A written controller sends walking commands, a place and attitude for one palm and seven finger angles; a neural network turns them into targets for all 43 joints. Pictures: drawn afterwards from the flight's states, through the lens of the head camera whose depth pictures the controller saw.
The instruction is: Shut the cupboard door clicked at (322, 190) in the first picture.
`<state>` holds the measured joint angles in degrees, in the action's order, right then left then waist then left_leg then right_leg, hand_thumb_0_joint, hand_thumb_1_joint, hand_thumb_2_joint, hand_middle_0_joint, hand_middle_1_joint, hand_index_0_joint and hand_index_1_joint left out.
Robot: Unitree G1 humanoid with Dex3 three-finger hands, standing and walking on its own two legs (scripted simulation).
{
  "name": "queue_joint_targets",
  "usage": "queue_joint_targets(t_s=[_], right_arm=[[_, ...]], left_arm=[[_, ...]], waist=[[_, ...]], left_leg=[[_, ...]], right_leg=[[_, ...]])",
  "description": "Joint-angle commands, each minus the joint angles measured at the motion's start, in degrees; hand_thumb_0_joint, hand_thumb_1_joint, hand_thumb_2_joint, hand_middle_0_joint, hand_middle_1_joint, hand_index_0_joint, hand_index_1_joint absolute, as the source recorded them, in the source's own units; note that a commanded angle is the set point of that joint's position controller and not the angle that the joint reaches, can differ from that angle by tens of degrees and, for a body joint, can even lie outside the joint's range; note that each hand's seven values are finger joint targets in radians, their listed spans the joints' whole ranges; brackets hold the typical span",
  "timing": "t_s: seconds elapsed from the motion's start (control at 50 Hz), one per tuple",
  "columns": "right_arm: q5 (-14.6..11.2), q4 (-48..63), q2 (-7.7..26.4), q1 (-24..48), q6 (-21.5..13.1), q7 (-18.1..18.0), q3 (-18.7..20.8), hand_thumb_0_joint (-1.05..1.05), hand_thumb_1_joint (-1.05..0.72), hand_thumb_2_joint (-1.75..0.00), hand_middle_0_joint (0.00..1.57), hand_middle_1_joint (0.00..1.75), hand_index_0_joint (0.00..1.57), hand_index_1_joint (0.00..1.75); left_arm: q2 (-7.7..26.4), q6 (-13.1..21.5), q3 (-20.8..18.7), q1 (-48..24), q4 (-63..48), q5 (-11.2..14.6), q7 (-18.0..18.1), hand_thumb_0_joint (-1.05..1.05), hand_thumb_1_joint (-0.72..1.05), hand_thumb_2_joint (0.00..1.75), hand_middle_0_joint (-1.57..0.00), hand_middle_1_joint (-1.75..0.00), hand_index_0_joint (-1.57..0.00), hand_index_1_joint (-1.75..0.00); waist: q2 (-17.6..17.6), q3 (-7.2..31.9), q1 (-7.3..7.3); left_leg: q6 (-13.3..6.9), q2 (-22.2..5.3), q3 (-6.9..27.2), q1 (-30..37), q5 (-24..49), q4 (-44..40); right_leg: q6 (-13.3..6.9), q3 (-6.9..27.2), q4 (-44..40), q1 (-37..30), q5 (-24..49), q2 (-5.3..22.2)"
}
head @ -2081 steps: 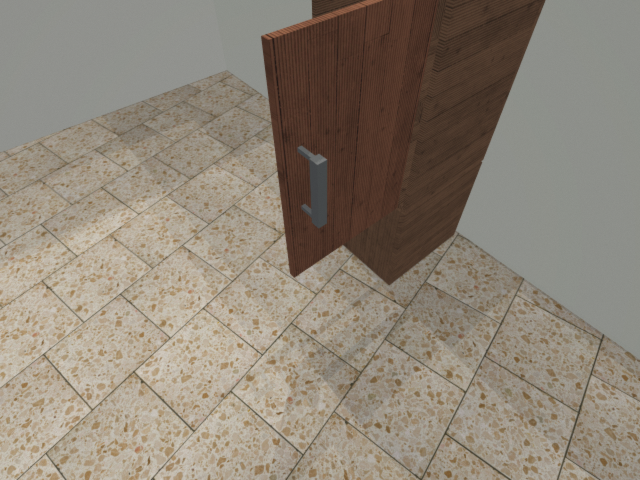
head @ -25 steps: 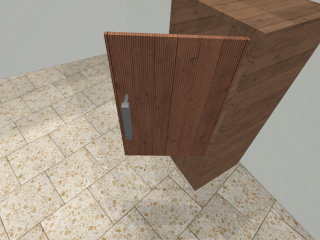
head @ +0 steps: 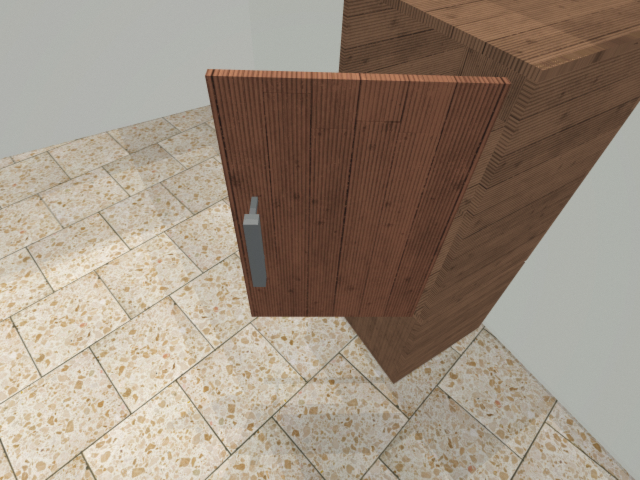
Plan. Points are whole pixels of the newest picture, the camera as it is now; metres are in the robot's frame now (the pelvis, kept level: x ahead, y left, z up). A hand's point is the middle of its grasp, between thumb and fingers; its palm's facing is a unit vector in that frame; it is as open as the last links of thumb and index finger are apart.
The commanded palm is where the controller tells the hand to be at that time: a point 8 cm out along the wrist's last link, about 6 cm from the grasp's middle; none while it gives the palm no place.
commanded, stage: shuffle to correct the standing spot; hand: left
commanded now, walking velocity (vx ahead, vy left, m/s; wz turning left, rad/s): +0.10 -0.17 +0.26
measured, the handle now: (257, 243) +0.49 +0.14 -0.04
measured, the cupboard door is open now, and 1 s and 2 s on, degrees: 59 59 59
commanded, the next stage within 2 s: come to a stop and stand still in 0.32 s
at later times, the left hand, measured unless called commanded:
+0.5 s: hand out of the picture +0.08 +0.09 -0.18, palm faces +0.05 -0.98 -0.20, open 7.4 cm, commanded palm none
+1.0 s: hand out of the picture +0.09 +0.09 -0.19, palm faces +0.12 -0.96 -0.26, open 7.4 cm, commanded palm none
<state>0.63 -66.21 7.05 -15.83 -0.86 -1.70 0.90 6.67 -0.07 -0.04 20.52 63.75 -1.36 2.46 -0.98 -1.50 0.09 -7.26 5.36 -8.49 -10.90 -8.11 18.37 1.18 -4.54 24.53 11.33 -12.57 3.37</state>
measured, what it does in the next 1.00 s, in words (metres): steps to the right: right foot, then left foot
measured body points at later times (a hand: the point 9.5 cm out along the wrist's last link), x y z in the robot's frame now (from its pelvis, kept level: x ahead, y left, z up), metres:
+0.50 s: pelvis +0.06 -0.09 -0.01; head +0.08 -0.09 +0.44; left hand +0.08 +0.14 -0.16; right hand +0.02 -0.32 -0.17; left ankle +0.03 +0.03 -0.74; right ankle +0.09 -0.24 -0.75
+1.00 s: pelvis +0.06 -0.11 -0.02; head +0.09 -0.10 +0.43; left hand +0.09 +0.14 -0.17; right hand +0.17 -0.32 -0.17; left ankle +0.08 -0.02 -0.74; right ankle +0.04 -0.24 -0.74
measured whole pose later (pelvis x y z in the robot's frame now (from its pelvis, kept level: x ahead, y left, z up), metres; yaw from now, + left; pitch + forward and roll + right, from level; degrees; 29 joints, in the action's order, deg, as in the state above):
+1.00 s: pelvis +0.06 -0.11 -0.02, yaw +4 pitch +0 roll +1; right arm 0.9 -55.3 9.1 -8.1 0.9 -0.5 1.9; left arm 11.2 -0.5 -1.6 13.3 55.9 -1.1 2.7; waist -1.0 -3.4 1.8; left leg -3.2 1.9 -5.3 -18.9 -16.0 34.7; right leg -0.7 0.3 38.2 15.9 -16.7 3.2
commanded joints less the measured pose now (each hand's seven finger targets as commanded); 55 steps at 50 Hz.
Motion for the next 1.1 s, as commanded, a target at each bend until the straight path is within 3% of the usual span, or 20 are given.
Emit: queue_joint_targets(t_s=[0.0,0.1,0.16,0.42,0.44,0.48,0.5,0.56,0.68,0.74,0.8,0.86,0.92,0.94,0.96,0.98,1.0,1.02,1.06,1.08], right_arm=[[-0.1,0.3,6.5,-5.1,-0.8,-0.6,1.5,0.0,-0.9,-0.9,0.2,0.3,0.2,0.3],[0.4,-0.4,7.5,-8.9,-1.0,-1.3,2.5,0.0,-0.9,-0.9,0.2,0.3,0.2,0.3],[0.6,0.0,7.3,-8.6,-1.4,-1.4,2.6,0.0,-0.9,-0.9,0.2,0.3,0.2,0.3],[1.2,2.5,10.0,-4.4,-0.3,-1.1,4.4,0.0,-0.9,-0.9,0.2,0.3,0.2,0.3],[1.0,2.3,7.8,-5.5,-0.4,-0.8,3.6,0.0,-0.9,-0.9,0.2,0.3,0.2,0.3],[0.4,3.6,2.3,-5.3,0.0,-0.2,1.9,0.0,-0.9,-0.9,0.2,0.3,0.2,0.3],[0.4,3.8,2.7,-3.7,0.0,0.0,1.9,0.0,-0.9,-0.9,0.2,0.3,0.2,0.3],[-0.3,3.0,3.2,-5.0,0.7,-0.2,2.0,0.0,-0.9,-0.9,0.2,0.3,0.2,0.3],[-0.2,5.5,5.9,-2.2,1.5,-0.1,2.8,0.0,-0.9,-0.9,0.2,0.3,0.2,0.3],[0.0,6.5,7.8,-2.1,1.6,0.1,3.4,0.0,-0.9,-0.9,0.2,0.3,0.2,0.3],[0.3,8.3,10.5,0.2,1.5,0.2,3.6,0.0,-0.9,-0.9,0.2,0.3,0.2,0.3],[0.6,10.3,10.1,4.1,1.0,-0.2,3.2,0.0,-0.9,-0.9,0.2,0.3,0.2,0.3],[-0.5,13.5,14.2,9.4,0.0,0.2,3.4,0.0,-0.9,-0.9,0.2,0.3,0.2,0.3],[-0.3,16.4,9.5,7.8,0.2,1.3,3.0,0.0,-0.9,-0.9,0.2,0.3,0.2,0.3],[0.0,17.7,7.1,8.3,0.0,1.7,2.4,0.0,-0.9,-0.9,0.2,0.3,0.2,0.3],[0.2,17.5,5.8,7.2,0.3,1.7,2.0,0.0,-0.9,-0.9,0.2,0.3,0.2,0.3],[0.1,17.5,5.8,5.0,0.1,1.6,2.2,0.0,-0.9,-0.9,0.2,0.3,0.2,0.3],[-0.3,17.5,4.8,2.6,0.0,1.7,2.2,0.0,-0.9,-0.9,0.2,0.3,0.2,0.3],[-0.1,15.1,8.0,-1.4,0.0,1.8,2.5,0.0,-0.9,-0.9,0.2,0.3,0.2,0.3],[0.2,15.4,10.6,-1.3,-0.3,1.5,2.7,0.0,-0.9,-0.9,0.2,0.3,0.2,0.3]], left_arm=[[3.4,0.1,-0.7,5.5,-0.5,-0.2,0.2,0.0,0.9,0.9,-0.2,-0.3,-0.2,-0.3],[4.3,-0.8,-1.6,1.8,-2.6,-0.7,-0.5,0.0,0.9,0.9,-0.2,-0.3,-0.2,-0.3],[4.2,-0.7,-2.1,-0.2,-3.4,-0.7,-1.1,0.0,0.9,0.9,-0.2,-0.3,-0.2,-0.3],[4.9,-1.2,-3.8,1.0,-5.3,-0.3,-2.5,0.0,0.9,0.9,-0.2,-0.3,-0.2,-0.3],[5.9,-0.4,-3.7,3.0,-4.4,-0.3,-1.9,0.0,0.9,0.9,-0.2,-0.3,-0.2,-0.3],[11.1,1.2,-3.8,4.7,-3.9,0.2,-0.7,0.0,0.9,0.9,-0.2,-0.3,-0.2,-0.3],[11.3,1.5,-3.3,3.4,-4.3,0.2,-0.7,0.0,0.9,0.9,-0.2,-0.3,-0.2,-0.3],[11.0,1.7,-3.4,-3.3,-6.0,0.0,-0.2,0.0,0.9,0.9,-0.2,-0.3,-0.2,-0.3],[13.8,0.3,-5.0,-1.5,-6.4,0.1,0.8,0.0,0.9,0.9,-0.2,-0.3,-0.2,-0.3],[12.5,-0.5,-5.0,-3.9,-8.2,0.1,0.7,0.0,0.9,0.9,-0.2,-0.3,-0.2,-0.3],[8.7,-1.7,-3.7,-6.4,-9.5,0.0,0.8,0.0,0.9,0.9,-0.2,-0.3,-0.2,-0.3],[7.3,-2.3,-3.3,-4.9,-9.0,0.1,0.4,0.0,0.9,0.9,-0.2,-0.3,-0.2,-0.3],[9.2,0.5,-2.2,2.4,-5.0,0.9,1.6,0.0,0.9,0.9,-0.2,-0.3,-0.2,-0.3],[11.2,1.4,-2.7,1.0,-9.4,0.3,1.4,0.0,0.9,0.9,-0.2,-0.3,-0.2,-0.3],[13.2,2.3,-3.4,-0.1,-10.1,-0.4,1.0,0.0,0.9,0.9,-0.2,-0.3,-0.2,-0.3],[14.4,3.2,-3.1,-1.4,-9.9,-0.6,1.1,0.0,0.9,0.9,-0.2,-0.3,-0.2,-0.3],[14.0,3.5,-2.3,-1.0,-10.9,-1.1,1.1,0.0,0.9,0.9,-0.2,-0.3,-0.2,-0.3],[14.9,3.1,-2.4,-2.9,-11.7,-1.3,1.0,0.0,0.9,0.9,-0.2,-0.3,-0.2,-0.3],[13.1,2.1,-2.7,-6.0,-12.6,-0.2,1.4,0.0,0.9,0.9,-0.2,-0.3,-0.2,-0.3],[10.9,1.2,-2.2,-5.0,-13.0,0.2,1.5,0.0,0.9,0.9,-0.2,-0.3,-0.2,-0.3]], waist=[[1.7,-2.9,-0.68],[2.9,-4.0,-2.2],[0.4,-2.9,-1.83],[4.5,-1.7,0.49],[-0.1,0.1,1.13],[-13.0,1.8,1.34],[-6.9,0.5,1.38],[-8.0,-0.2,-0.81],[-7.5,2.3,1.03],[-3.7,3.3,0.02],[12.5,1.4,-0.59],[9.1,0.5,0.71],[10.5,9.2,2.79],[-0.7,8.6,3.52],[-7.0,6.8,3.4],[-11.2,4.1,1.34],[-4.6,5.4,0.67],[-1.4,6.4,-1.38],[-11.0,7.1,-2.75],[-4.0,6.2,-1.73]], left_leg=[[4.1,-16.8,20.6,1.5,-16.8,-10.7],[-1.4,-22.3,27.7,6.3,-13.9,-11.2],[-3.4,-23.1,25.1,7.0,-6.9,-9.2],[2.1,-17.6,14.5,-8.2,-13.2,0.4],[3.9,-13.5,10.7,-10.5,-12.0,6.7],[7.3,-7.0,3.5,-14.6,-20.8,19.0],[7.2,-7.4,5.8,-12.0,-21.1,22.6],[8.0,-8.1,6.7,-8.3,-16.3,21.5],[8.7,-6.5,4.7,-6.6,-8.0,13.6],[7.1,-9.9,6.1,3.7,11.4,10.5],[-2.3,-20.5,16.7,0.9,29.6,2.1],[-5.9,-20.8,17.4,-1.2,26.1,1.2],[-1.4,-19.5,15.4,4.5,38.1,17.3],[1.8,-14.1,10.9,-3.7,18.4,19.3],[5.4,-7.3,6.4,-10.5,-2.0,23.1],[6.8,-5.6,6.7,-15.3,-18.8,27.6],[7.1,-4.7,7.4,-13.7,-20.4,25.6],[7.1,-3.0,6.1,-11.0,-15.8,17.2],[5.6,-6.6,7.5,-0.2,7.6,11.7],[2.9,-12.4,14.1,2.7,19.2,12.5]], right_leg=[[-2.0,2.6,1.2,5.3,-3.5,1.4],[-1.8,4.7,17.8,17.2,-11.5,1.3],[-1.1,6.4,23.3,20.1,-10.0,2.3],[-0.7,1.3,2.4,-0.2,-0.1,-0.6],[-1.6,5.0,-1.5,-5.6,0.6,1.5],[-7.9,20.3,-9.0,-6.7,6.0,16.1],[-9.7,19.8,-8.6,-2.9,12.0,16.5],[-9.9,16.6,-4.5,1.0,22.9,14.5],[-10.2,16.0,3.6,-4.6,40.8,16.0],[-6.0,10.0,6.3,3.9,28.0,10.3],[-0.4,1.4,20.1,7.1,-13.5,-0.3],[-1.2,4.8,28.3,8.8,-19.1,-0.4],[-1.9,8.0,14.9,7.0,-9.5,2.8],[-2.5,10.2,4.7,1.0,3.2,3.1],[-5.8,21.0,0.5,-3.7,23.8,11.3],[-10.5,23.0,1.9,-5.2,39.8,16.1],[-12.0,18.8,5.4,-6.5,48.2,14.2],[-9.2,13.6,9.2,-7.3,45.4,10.6],[-5.3,8.2,13.7,-0.5,28.3,4.4],[-2.8,5.4,14.8,5.2,11.0,1.1]])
